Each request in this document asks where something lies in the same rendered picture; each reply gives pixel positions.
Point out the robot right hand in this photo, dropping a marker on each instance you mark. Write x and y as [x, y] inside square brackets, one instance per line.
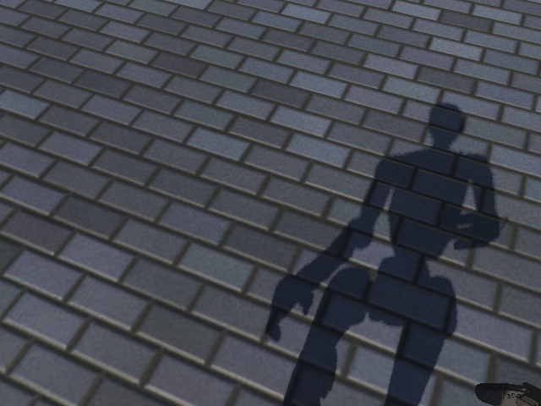
[500, 394]

